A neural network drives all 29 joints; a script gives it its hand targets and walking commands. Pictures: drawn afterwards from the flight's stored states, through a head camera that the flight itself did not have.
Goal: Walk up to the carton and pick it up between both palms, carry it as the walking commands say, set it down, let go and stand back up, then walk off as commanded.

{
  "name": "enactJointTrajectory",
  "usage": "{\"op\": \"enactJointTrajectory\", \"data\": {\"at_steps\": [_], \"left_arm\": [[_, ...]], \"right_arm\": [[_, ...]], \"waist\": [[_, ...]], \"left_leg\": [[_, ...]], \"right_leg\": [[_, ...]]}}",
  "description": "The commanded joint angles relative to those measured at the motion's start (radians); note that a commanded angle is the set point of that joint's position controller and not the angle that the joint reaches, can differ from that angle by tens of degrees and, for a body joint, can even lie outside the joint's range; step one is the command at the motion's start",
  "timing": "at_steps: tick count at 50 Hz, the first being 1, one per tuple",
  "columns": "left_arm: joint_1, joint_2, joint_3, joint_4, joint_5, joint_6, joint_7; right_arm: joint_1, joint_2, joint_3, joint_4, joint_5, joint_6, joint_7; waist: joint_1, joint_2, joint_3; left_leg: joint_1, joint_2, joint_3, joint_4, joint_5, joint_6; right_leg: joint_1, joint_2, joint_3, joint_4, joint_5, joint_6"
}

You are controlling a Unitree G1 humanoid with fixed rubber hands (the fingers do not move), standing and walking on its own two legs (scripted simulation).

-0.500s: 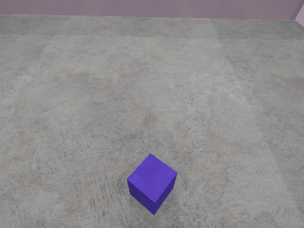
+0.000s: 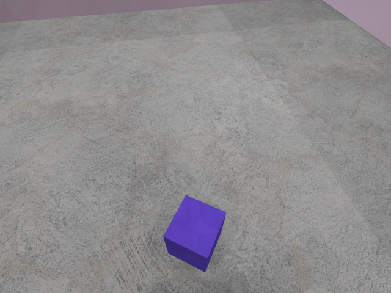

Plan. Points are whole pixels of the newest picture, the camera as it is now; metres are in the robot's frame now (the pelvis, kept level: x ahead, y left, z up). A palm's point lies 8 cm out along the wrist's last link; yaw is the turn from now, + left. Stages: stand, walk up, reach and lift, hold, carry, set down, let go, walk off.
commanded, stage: walk up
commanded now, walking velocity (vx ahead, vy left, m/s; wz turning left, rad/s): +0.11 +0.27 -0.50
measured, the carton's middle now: (195, 234) +0.46 +0.02 -0.64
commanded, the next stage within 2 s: none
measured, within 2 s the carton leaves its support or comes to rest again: neither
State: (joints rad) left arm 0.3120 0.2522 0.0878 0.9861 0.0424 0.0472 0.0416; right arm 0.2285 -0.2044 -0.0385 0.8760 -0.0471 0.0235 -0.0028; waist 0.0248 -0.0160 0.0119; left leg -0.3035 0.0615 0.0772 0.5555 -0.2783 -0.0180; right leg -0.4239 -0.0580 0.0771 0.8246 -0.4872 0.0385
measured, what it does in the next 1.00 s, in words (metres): steps to the left, turning right: right foot, then left foot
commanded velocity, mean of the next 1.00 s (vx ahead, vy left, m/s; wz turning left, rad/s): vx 0.02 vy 0.12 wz -0.33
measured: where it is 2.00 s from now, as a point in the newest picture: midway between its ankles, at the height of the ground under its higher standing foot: outside the picture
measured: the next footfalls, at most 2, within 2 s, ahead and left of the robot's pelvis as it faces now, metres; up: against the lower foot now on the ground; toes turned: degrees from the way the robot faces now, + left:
right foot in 0.20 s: +0.07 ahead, -0.04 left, +0.00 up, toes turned -16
left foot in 0.58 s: +0.18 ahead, +0.30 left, +0.00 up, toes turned -7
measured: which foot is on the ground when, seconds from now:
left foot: down 0.00-0.20, up 0.22-0.56, down 0.58-1.00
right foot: up 0.00-0.18, down 0.20-0.58, up 0.60-1.00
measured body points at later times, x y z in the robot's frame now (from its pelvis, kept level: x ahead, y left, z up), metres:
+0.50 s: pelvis +0.06 +0.12 +0.01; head +0.11 +0.10 +0.45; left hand +0.13 +0.38 -0.13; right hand +0.09 -0.14 -0.14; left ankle +0.12 +0.29 -0.69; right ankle +0.03 -0.03 -0.73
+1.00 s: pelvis +0.05 +0.19 +0.01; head +0.10 +0.20 +0.45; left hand +0.28 +0.38 -0.13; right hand +0.00 -0.10 -0.10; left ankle +0.14 +0.31 -0.73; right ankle -0.02 +0.05 -0.68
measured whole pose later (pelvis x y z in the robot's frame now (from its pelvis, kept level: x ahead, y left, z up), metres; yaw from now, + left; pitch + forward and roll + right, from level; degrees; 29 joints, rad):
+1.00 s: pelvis +0.05 +0.19 +0.01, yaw -20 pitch +1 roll -3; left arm 0.10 0.28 0.09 0.81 0.01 0.09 -0.05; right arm 0.26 -0.29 -0.06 0.85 -0.04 0.01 -0.03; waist -0.05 0.00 0.07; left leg -0.34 0.19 0.15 0.53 -0.20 -0.03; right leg -0.40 0.00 -0.01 0.89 -0.41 0.06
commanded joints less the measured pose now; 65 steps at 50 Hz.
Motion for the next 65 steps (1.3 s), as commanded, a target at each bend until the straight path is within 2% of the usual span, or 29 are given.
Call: {"op": "enactJointTrajectory", "data": {"at_steps": [1, 6, 8, 9, 10, 11, 13, 15, 19, 21, 25, 26, 27, 28, 29, 31, 35, 41, 44, 47, 51, 53, 54, 55, 56, 57, 59, 62, 65], "left_arm": [[-0.076, 0.065, 0.008, -0.095, -0.006, -0.013, -0.007], [-0.023, 0.014, -0.012, -0.103, -0.007, -0.018, -0.004], [0.081, 0.045, 0.000, -0.086, -0.006, -0.036, 0.013], [0.170, 0.110, 0.030, -0.060, 0.002, -0.045, 0.018], [0.218, 0.228, 0.053, -0.061, 0.018, -0.041, 0.030], [0.157, 0.240, 0.046, -0.069, 0.009, -0.029, 0.031], [0.058, 0.164, 0.033, -0.084, -0.001, -0.016, 0.024], [-0.013, 0.131, 0.029, -0.102, -0.006, -0.027, 0.018], [-0.018, 0.128, 0.034, -0.088, -0.001, -0.049, 0.008], [0.026, 0.129, 0.032, -0.078, 0.004, -0.056, 0.008], [-0.105, 0.178, 0.041, -0.128, -0.002, -0.029, -0.016], [-0.116, 0.179, 0.039, -0.133, -0.008, -0.026, -0.021], [-0.096, 0.134, 0.028, -0.145, -0.007, -0.028, -0.024], [-0.052, 0.055, 0.006, -0.161, -0.006, -0.017, -0.024], [-0.046, 0.020, -0.008, -0.205, -0.013, -0.013, -0.020], [-0.051, 0.026, -0.003, -0.198, -0.017, -0.003, -0.021], [-0.056, 0.106, 0.023, -0.154, -0.028, 0.030, -0.052], [-0.146, 0.082, 0.028, -0.210, -0.016, 0.049, -0.079], [-0.198, 0.065, 0.019, -0.223, -0.025, 0.052, -0.091], [-0.229, 0.073, 0.014, -0.246, -0.027, 0.035, -0.100], [-0.169, 0.075, 0.007, -0.222, -0.032, 0.026, -0.096], [-0.050, 0.090, 0.013, -0.170, -0.029, 0.010, -0.089], [-0.032, 0.138, 0.024, -0.149, -0.017, 0.002, -0.078], [-0.035, 0.224, 0.037, -0.165, 0.000, -0.002, -0.076], [-0.103, 0.249, 0.039, -0.195, -0.002, 0.002, -0.073], [-0.137, 0.199, 0.025, -0.194, -0.011, -0.007, -0.061], [-0.211, 0.163, 0.014, -0.195, -0.011, -0.026, -0.054], [-0.191, 0.086, -0.018, -0.163, -0.012, -0.060, -0.026], [-0.152, 0.085, -0.016, -0.128, -0.018, -0.061, -0.021]], "right_arm": [[0.030, -0.147, -0.028, -0.034, -0.005, -0.008, -0.017], [0.047, -0.119, -0.017, -0.027, -0.014, 0.000, -0.025], [0.072, -0.135, -0.026, -0.019, -0.005, 0.005, -0.026], [0.079, -0.100, -0.015, -0.017, 0.001, -0.009, -0.019], [0.065, -0.060, -0.001, -0.055, -0.005, -0.004, -0.009], [0.023, -0.073, -0.016, -0.044, 0.000, 0.019, -0.010], [0.014, -0.086, -0.017, -0.057, -0.009, 0.039, 0.003], [0.003, -0.101, -0.024, -0.030, -0.003, 0.043, 0.016], [0.011, -0.080, -0.018, -0.042, 0.008, 0.048, 0.023], [-0.038, -0.072, -0.012, -0.061, 0.004, 0.045, 0.030], [0.054, -0.076, -0.003, -0.039, 0.032, 0.031, 0.022], [0.092, -0.081, -0.001, -0.026, 0.031, 0.022, 0.009], [0.152, -0.119, -0.013, -0.003, 0.025, 0.012, -0.004], [0.184, -0.200, -0.032, -0.003, 0.005, 0.001, -0.006], [0.215, -0.300, -0.045, -0.042, -0.014, -0.006, -0.012], [0.057, -0.246, -0.033, -0.057, -0.001, -0.004, -0.022], [0.058, -0.230, -0.036, -0.083, 0.034, -0.026, -0.043], [0.067, -0.237, -0.050, -0.059, 0.018, -0.028, -0.040], [0.064, -0.260, -0.060, -0.068, 0.018, -0.017, -0.043], [0.093, -0.298, -0.076, -0.067, 0.007, -0.018, -0.036], [0.047, -0.305, -0.081, -0.076, 0.008, -0.001, -0.028], [0.016, -0.282, -0.080, -0.086, 0.017, 0.012, -0.024], [0.051, -0.218, -0.060, -0.070, 0.019, 0.019, -0.015], [0.047, -0.151, -0.045, -0.117, 0.020, 0.029, -0.015], [0.016, -0.157, -0.051, -0.116, 0.029, 0.044, -0.026], [0.004, -0.162, -0.050, -0.109, 0.011, 0.040, -0.023], [-0.039, -0.210, -0.052, -0.089, 0.029, 0.032, -0.002], [0.082, -0.148, -0.031, -0.014, 0.034, 0.037, 0.007], [0.018, -0.110, -0.004, -0.001, 0.040, 0.035, 0.001]], "waist": [[-0.054, 0.185, 0.056], [-0.035, 0.174, 0.014], [0.031, 0.141, -0.091], [0.084, -0.033, -0.145], [0.097, -0.292, -0.139], [0.060, -0.173, -0.096], [0.023, -0.051, 0.050], [0.001, -0.112, 0.096], [-0.006, -0.232, -0.014], [0.012, -0.192, -0.008], [-0.033, -0.315, -0.063], [-0.063, -0.281, -0.051], [-0.089, -0.109, -0.084], [-0.099, 0.222, -0.115], [-0.108, 0.446, -0.096], [-0.063, 0.321, -0.045], [-0.034, 0.203, -0.099], [-0.056, 0.249, -0.068], [-0.053, 0.240, 0.011], [-0.092, 0.285, -0.048], [-0.080, 0.330, -0.035], [-0.013, 0.217, -0.092], [0.015, -0.013, -0.111], [0.024, -0.345, -0.075], [0.016, -0.360, -0.009], [-0.007, -0.197, 0.006], [-0.037, -0.207, 0.009], [-0.083, -0.134, -0.058], [-0.043, -0.174, -0.036]], "left_leg": [[0.046, 0.208, -0.101, -0.298, 0.095, 0.155], [0.128, 0.146, 0.027, -0.148, 0.298, 0.156], [0.059, 0.122, 0.076, 0.081, 0.413, 0.105], [-0.155, 0.077, 0.092, 0.225, 0.178, 0.058], [-0.375, -0.025, 0.060, 0.428, -0.222, 0.005], [-0.371, 0.016, -0.056, 0.564, -0.235, -0.018], [-0.377, 0.045, -0.103, 0.658, -0.154, -0.041], [-0.291, 0.059, -0.093, 0.618, -0.093, -0.058], [-0.245, 0.041, -0.044, 0.423, -0.045, -0.054], [-0.214, 0.014, -0.017, 0.326, -0.055, -0.051], [0.059, -0.017, 0.052, 0.079, 0.046, -0.055], [0.153, -0.030, 0.081, -0.062, 0.098, -0.058], [0.238, 0.019, 0.026, -0.161, 0.122, -0.032], [0.303, 0.196, -0.146, -0.240, 0.155, -0.008], [0.262, 0.400, -0.391, -0.288, 0.338, 0.060], [0.102, 0.354, -0.206, -0.273, 0.338, 0.147], [0.216, 0.385, -0.214, -0.102, 0.834, 0.119], [0.164, 0.321, -0.181, -0.214, 0.308, 0.133], [0.148, 0.346, -0.167, -0.218, 0.397, 0.157], [0.179, 0.362, -0.199, -0.233, 0.198, 0.168], [0.038, 0.323, -0.111, -0.219, 0.204, 0.122], [0.008, 0.278, -0.030, -0.082, 0.124, 0.067], [-0.079, 0.193, 0.031, 0.065, 0.023, 0.022], [-0.290, 0.039, 0.089, 0.260, -0.302, -0.019], [-0.316, 0.029, 0.018, 0.424, -0.304, -0.019], [-0.254, 0.044, -0.046, 0.463, -0.247, -0.024], [-0.171, 0.041, -0.078, 0.409, -0.169, -0.020], [-0.151, 0.009, -0.082, 0.329, -0.108, -0.006], [-0.033, -0.009, -0.069, 0.120, -0.114, 0.010]], "right_leg": [[-0.158, 0.015, -0.102, 0.275, -0.032, -0.029], [-0.023, 0.023, -0.203, -0.116, 0.090, -0.038], [0.285, 0.019, -0.183, -0.389, 0.300, -0.058], [0.513, -0.143, 0.002, -0.445, 0.371, -0.088], [0.572, -0.442, 0.378, -0.495, 0.618, -0.177], [0.438, -0.504, 0.471, -0.522, 0.591, -0.246], [0.266, -0.422, 0.349, -0.545, 0.395, -0.239], [0.140, -0.327, 0.223, -0.574, 0.360, -0.203], [0.249, -0.255, 0.064, -0.462, 0.710, -0.190], [0.266, -0.231, 0.050, -0.440, 0.803, -0.191], [0.115, -0.159, -0.009, -0.431, 0.441, -0.131], [0.050, -0.138, -0.030, -0.356, 0.406, -0.112], [0.016, -0.093, -0.046, -0.257, 0.272, -0.083], [-0.091, 0.020, -0.148, -0.072, 0.023, -0.049], [-0.209, 0.060, -0.116, 0.126, -0.180, -0.006], [-0.165, 0.032, -0.068, 0.349, -0.130, -0.006], [-0.188, 0.031, 0.011, 0.437, -0.038, 0.018], [-0.158, 0.062, -0.045, 0.354, 0.098, 0.030], [-0.173, 0.049, -0.056, 0.263, 0.074, 0.035], [-0.091, 0.039, -0.061, 0.076, 0.058, 0.025], [0.153, 0.042, -0.114, -0.196, 0.140, 0.013], [0.314, 0.057, -0.119, -0.417, 0.231, -0.008], [0.393, -0.003, -0.041, -0.536, 0.226, -0.030], [0.371, -0.217, 0.231, -0.602, 0.232, -0.105], [0.244, -0.253, 0.249, -0.627, 0.168, -0.144], [0.175, -0.262, 0.251, -0.647, 0.154, -0.163], [0.184, -0.141, 0.140, -0.584, 0.319, -0.164], [0.327, -0.170, 0.066, -0.520, 0.747, -0.156], [0.312, -0.142, 0.031, -0.519, 0.682, -0.160]]}}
